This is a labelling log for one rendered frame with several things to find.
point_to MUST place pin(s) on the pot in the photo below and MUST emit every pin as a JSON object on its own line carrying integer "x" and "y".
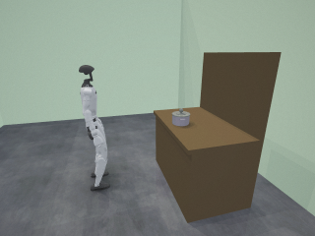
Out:
{"x": 180, "y": 121}

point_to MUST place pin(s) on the table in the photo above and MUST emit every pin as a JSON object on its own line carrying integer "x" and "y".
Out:
{"x": 211, "y": 165}

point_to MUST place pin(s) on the robot right hand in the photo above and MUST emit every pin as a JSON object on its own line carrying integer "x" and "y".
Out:
{"x": 98, "y": 142}

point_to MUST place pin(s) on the robot right forearm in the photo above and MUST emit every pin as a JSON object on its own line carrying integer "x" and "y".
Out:
{"x": 90, "y": 121}

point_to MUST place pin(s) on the lid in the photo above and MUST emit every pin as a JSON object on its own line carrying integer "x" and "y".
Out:
{"x": 181, "y": 114}

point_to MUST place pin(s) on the right robot foot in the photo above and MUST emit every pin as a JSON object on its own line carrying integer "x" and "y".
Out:
{"x": 101, "y": 186}

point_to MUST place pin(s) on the robot left shin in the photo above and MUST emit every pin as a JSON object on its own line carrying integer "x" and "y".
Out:
{"x": 96, "y": 155}

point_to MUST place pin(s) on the robot right upper arm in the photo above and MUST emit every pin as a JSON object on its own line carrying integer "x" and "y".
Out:
{"x": 87, "y": 97}

